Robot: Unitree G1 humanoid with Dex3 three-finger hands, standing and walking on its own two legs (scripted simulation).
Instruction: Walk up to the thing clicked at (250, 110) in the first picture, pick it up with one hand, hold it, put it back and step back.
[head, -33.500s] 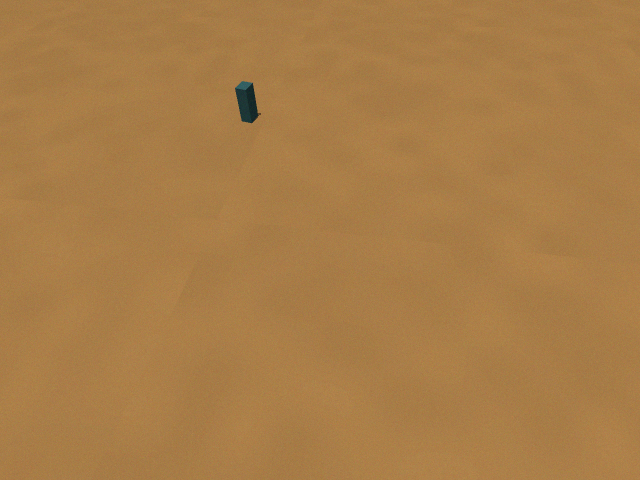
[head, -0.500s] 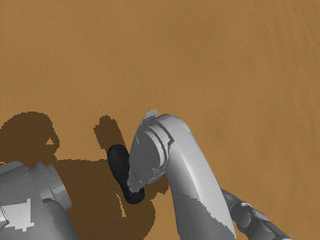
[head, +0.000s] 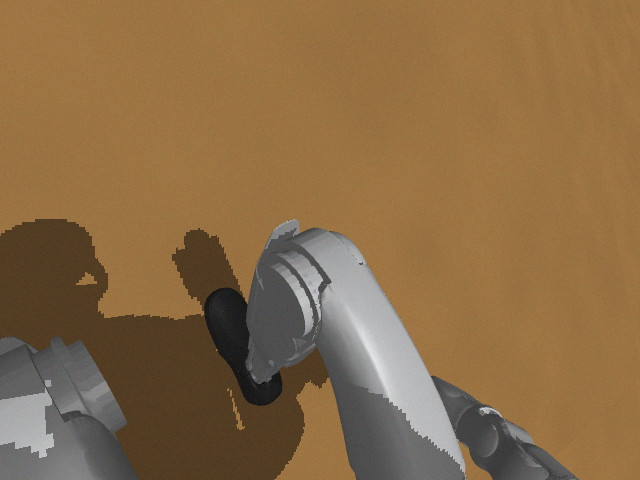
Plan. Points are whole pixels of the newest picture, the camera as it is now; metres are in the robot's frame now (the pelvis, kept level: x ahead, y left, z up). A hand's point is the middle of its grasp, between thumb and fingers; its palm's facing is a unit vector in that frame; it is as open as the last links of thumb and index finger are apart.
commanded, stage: close in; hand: left
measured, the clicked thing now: out of the picture +0.55 +0.24 -0.22
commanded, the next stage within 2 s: none
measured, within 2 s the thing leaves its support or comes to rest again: neither
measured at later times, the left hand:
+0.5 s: hand out of the picture +0.52 +0.25 -0.18, palm faces +0.25 -0.97 -0.05, open 13.3 cm
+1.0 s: hand out of the picture +0.52 +0.26 -0.18, palm faces +0.26 -0.96 -0.05, open 13.5 cm
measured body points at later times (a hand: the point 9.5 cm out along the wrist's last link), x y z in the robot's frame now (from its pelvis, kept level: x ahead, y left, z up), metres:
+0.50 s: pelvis +0.00 +0.00 +0.00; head +0.28 +0.16 +0.30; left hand +0.50 +0.30 -0.18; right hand +0.10 -0.26 -0.05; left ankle +0.07 +0.11 -0.29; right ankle +0.16 -0.13 -0.29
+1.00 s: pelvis +0.00 +0.00 +0.00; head +0.29 +0.16 +0.30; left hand +0.50 +0.31 -0.18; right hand +0.09 -0.26 -0.05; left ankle +0.07 +0.11 -0.29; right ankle +0.16 -0.13 -0.29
